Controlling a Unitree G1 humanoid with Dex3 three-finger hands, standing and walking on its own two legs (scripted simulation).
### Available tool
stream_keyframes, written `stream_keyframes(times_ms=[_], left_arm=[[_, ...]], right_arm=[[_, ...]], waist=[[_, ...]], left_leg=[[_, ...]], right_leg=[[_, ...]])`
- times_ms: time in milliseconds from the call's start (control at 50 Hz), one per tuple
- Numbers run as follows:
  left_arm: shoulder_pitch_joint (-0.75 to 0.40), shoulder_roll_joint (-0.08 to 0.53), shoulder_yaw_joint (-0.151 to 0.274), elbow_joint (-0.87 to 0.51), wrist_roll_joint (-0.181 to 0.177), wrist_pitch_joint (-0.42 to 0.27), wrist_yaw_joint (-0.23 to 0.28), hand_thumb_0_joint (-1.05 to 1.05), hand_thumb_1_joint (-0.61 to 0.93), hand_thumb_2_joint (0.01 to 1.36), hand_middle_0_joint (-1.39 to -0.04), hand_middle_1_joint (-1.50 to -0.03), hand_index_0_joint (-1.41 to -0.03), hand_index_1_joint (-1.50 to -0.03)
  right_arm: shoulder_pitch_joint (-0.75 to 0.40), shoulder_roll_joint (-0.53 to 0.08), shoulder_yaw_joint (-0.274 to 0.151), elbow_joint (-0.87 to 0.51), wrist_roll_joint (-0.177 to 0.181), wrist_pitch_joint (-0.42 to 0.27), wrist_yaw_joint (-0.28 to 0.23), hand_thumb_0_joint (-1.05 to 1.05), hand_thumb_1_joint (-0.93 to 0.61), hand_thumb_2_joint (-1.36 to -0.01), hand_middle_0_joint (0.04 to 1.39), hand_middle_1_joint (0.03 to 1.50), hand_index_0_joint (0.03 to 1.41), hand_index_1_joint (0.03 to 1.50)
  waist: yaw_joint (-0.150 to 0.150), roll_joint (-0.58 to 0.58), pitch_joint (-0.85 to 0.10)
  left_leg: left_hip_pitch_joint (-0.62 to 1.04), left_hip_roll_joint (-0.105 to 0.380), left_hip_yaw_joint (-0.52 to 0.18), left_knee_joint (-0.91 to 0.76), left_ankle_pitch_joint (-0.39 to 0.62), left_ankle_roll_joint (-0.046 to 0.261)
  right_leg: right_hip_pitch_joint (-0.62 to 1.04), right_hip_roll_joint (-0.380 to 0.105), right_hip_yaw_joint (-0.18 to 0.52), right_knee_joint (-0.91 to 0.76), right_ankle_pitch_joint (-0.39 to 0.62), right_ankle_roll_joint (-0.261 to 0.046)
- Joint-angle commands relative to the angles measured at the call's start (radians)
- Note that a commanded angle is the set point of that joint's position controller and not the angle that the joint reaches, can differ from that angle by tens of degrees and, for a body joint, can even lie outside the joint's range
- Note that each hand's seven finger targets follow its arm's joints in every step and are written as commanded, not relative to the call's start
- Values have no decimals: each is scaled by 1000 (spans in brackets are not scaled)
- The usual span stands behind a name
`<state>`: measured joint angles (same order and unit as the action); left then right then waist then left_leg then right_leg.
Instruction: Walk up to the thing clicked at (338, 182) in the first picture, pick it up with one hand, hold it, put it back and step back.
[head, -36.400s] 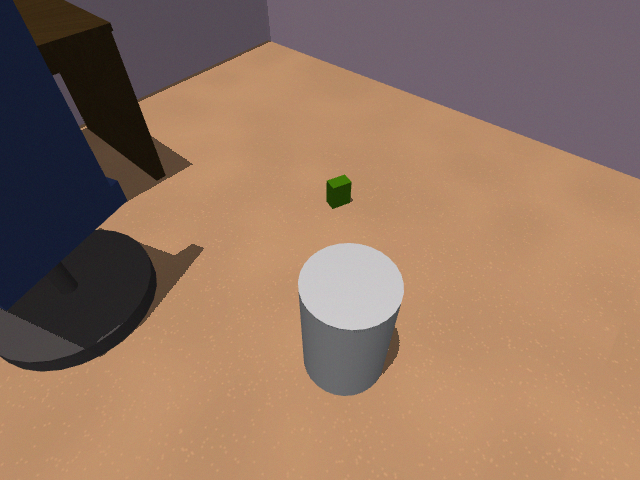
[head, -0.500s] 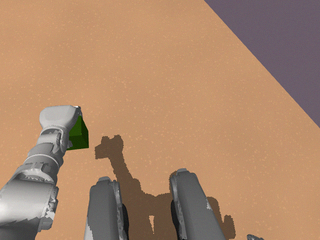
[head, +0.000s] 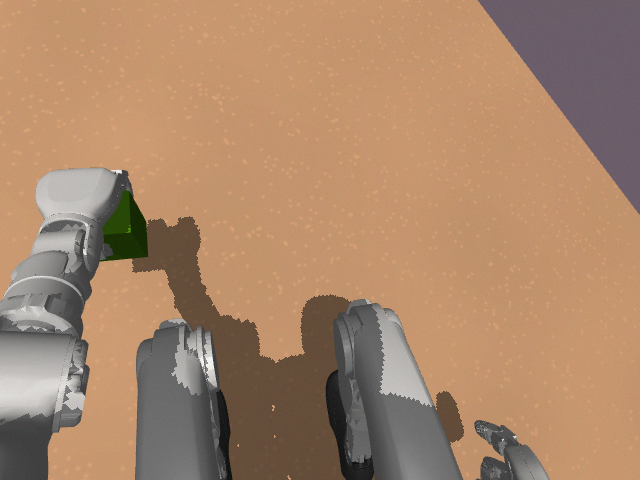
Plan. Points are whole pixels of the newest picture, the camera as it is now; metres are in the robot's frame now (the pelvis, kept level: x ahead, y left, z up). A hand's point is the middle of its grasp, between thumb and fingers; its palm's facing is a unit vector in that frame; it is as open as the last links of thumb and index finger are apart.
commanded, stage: crouch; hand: left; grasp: from above
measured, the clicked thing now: (104, 229) +0.46 +0.26 -0.20
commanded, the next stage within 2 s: lower in 0.74 s
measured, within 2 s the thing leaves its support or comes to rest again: neither
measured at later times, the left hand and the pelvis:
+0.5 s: hand (110, 228) +0.47 +0.25 -0.21, palm faces -0.46 -0.02 -0.89, open 9.4 cm; pelvis -0.01 +0.00 -0.06, yaw -2 degrees
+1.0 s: hand (114, 230) +0.47 +0.25 -0.24, palm faces -0.47 -0.02 -0.88, open 9.4 cm; pelvis -0.01 +0.00 -0.08, yaw -3 degrees
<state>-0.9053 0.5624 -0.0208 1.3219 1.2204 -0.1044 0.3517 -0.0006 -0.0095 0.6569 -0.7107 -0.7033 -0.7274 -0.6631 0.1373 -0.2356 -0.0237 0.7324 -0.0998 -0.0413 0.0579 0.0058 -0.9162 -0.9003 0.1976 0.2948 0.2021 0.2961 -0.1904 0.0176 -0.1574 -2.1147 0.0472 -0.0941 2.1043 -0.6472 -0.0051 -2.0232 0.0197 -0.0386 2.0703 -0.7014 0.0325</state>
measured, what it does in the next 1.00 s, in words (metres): lowers itself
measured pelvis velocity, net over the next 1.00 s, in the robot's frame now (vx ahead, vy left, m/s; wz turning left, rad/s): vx -0.01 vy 0.00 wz -0.05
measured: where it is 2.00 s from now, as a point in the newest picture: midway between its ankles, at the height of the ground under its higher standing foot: (285, 454)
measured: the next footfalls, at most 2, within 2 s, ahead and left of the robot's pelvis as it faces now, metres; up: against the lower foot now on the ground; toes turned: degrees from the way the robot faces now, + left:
none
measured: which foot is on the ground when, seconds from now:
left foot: down 0.00-1.00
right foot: down 0.00-1.00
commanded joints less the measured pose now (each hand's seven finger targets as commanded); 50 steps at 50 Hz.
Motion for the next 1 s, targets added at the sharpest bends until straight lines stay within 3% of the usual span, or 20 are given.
stream_keyframes(times_ms=[0, 40, 80, 120, 160, 200, 220, 320, 380, 420, 460, 480, 580, 660, 720, 760, 860, 920, 980], left_arm=[[-366, 218, 27, -107, -6, -8, 39, 0, 702, 864, -1033, -775, -1053, -756], [-356, 249, 46, -113, -11, -10, 34, 0, 730, 847, -1038, -791, -1065, -763], [-366, 235, 38, -93, -8, -8, 26, 0, 733, 877, -1049, -800, -1070, -778], [-409, 270, 51, -118, -3, -17, 27, 0, 729, 827, -1039, -789, -1067, -760], [-379, 252, 43, -80, -2, -23, 25, 0, 715, 840, -1039, -773, -1061, -751], [-398, 286, 57, -95, -2, -30, 28, 0, 729, 847, -1042, -788, -1067, -763], [-382, 267, 52, -75, -3, -29, 27, 0, 741, 861, -1055, -792, -1077, -769], [-444, 304, 59, -84, 2, -45, 36, 0, 705, 849, -1031, -776, -1050, -757], [-434, 283, 49, -31, 9, -48, 40, 0, 698, 844, -1018, -783, -1040, -760], [-455, 323, 58, -37, 17, -53, 42, 0, 689, 873, -1024, -786, -1038, -771], [-455, 302, 57, -30, 8, -51, 44, 0, 715, 863, -1036, -782, -1054, -764], [-472, 318, 60, -56, 10, -57, 48, 0, 706, 858, -1032, -778, -1049, -761], [-457, 335, 62, -9, 12, -57, 46, 0, 726, 888, -1050, -789, -1062, -776], [-452, 356, 64, 3, 14, -63, 45, 0, 711, 873, -1042, -782, -1055, -769], [-447, 352, 57, 18, 13, -64, 45, 0, 724, 886, -1050, -803, -1063, -790], [-462, 376, 63, 0, 18, -67, 47, 0, 730, 850, -1056, -771, -1069, -757], [-479, 365, 57, -29, 24, -71, 50, 0, 713, 860, -1055, -767, -1066, -756], [-448, 322, 38, 49, 18, -69, 55, 0, 693, 863, -1037, -767, -1048, -755], [-456, 344, 41, 75, 23, -74, 59, 0, 679, 857, -1034, -755, -1041, -747]], right_arm=[[202, -201, -64, -17, -1, 2, -4, 0, -912, -904, 199, 299, 199, 299], [208, -203, -63, -18, -4, 2, 3, 0, -911, -904, 199, 299, 199, 299], [211, -206, -62, -20, -4, 7, 6, 0, -914, -905, 199, 299, 199, 299], [210, -214, -65, -18, -6, 9, 6, 0, -914, -905, 199, 299, 199, 299], [215, -212, -59, -17, -5, 12, 9, 0, -914, -905, 199, 299, 199, 299], [216, -213, -55, -14, -5, 13, 11, 0, -914, -904, 199, 299, 199, 299], [223, -213, -54, -13, -8, 13, 12, 0, -914, -905, 199, 299, 199, 299], [221, -224, -44, -5, -11, 15, 13, 0, -912, -904, 200, 300, 199, 300], [228, -230, -31, 0, -17, 9, 16, 0, -913, -904, 199, 300, 199, 300], [226, -236, -26, 4, -16, 9, 17, 0, -914, -905, 199, 300, 199, 300], [233, -236, -21, 1, -21, 5, 19, 0, -913, -904, 199, 300, 199, 300], [227, -239, -17, 4, -22, 5, 19, 0, -913, -904, 200, 300, 199, 300], [236, -244, -6, 0, -25, 4, 25, 0, -914, -905, 199, 300, 199, 300], [227, -244, 1, 5, -27, 8, 25, 0, -913, -905, 200, 300, 199, 300], [226, -244, 6, 4, -30, 5, 28, 0, -916, -906, 199, 300, 199, 300], [220, -248, 10, 4, -30, 8, 27, 0, -914, -905, 199, 300, 199, 300], [227, -256, 13, 5, -30, 9, 27, 0, -911, -902, 199, 300, 199, 300], [230, -256, 21, 7, -35, 7, 30, 0, -910, -901, 200, 300, 199, 300], [223, -264, 29, 5, -36, 0, 30, 0, -912, -902, 199, 300, 199, 300]], waist=[[-18, 192, -647], [-4, 185, -659], [-16, 188, -651], [-14, 223, -680], [-22, 198, -658], [-11, 213, -653], [-20, 207, -641], [-29, 226, -638], [-46, 236, -591], [-40, 229, -602], [-51, 235, -594], [-40, 264, -613], [-54, 229, -599], [-41, 215, -594], [-54, 216, -565], [-48, 229, -575], [-57, 261, -603], [-82, 220, -543], [-80, 219, -511]], left_leg=[[497, -30, 69, -172, 167, 29], [485, -29, 72, -155, 180, 32], [490, -27, 66, -145, 170, 30], [492, -25, 65, -133, 162, 27], [459, -27, 62, -120, 154, 27], [452, -26, 59, -116, 152, 27], [451, -26, 59, -108, 150, 28], [422, -24, 58, -81, 125, 28], [411, -23, 48, -74, 100, 24], [408, -22, 50, -64, 102, 27], [406, -22, 49, -52, 105, 26], [399, -23, 54, -47, 113, 25], [362, -23, 57, -18, 119, 31], [320, -25, 64, -6, 104, 33], [314, -22, 60, 3, 95, 32], [308, -24, 60, 5, 91, 32], [341, -22, 50, 8, 112, 28], [316, -21, 39, 18, 117, 30], [307, -19, 32, 26, 101, 31]], right_leg=[[274, 33, -56, -224, 246, -69], [288, 32, -55, -211, 259, -66], [254, 33, -61, -194, 244, -69], [243, 35, -64, -175, 235, -72], [232, 37, -71, -161, 227, -71], [220, 37, -73, -146, 223, -73], [217, 36, -74, -146, 224, -71], [182, 40, -80, -118, 202, -73], [140, 35, -91, -97, 182, -74], [140, 39, -92, -97, 183, -74], [136, 34, -93, -85, 191, -72], [140, 35, -93, -76, 199, -72], [161, 41, -97, -75, 208, -67], [171, 47, -93, -74, 189, -65], [165, 48, -99, -67, 184, -66], [160, 50, -97, -66, 178, -67], [145, 47, -112, -47, 206, -67], [129, 46, -122, -37, 217, -65], [90, 47, -128, -26, 202, -67]])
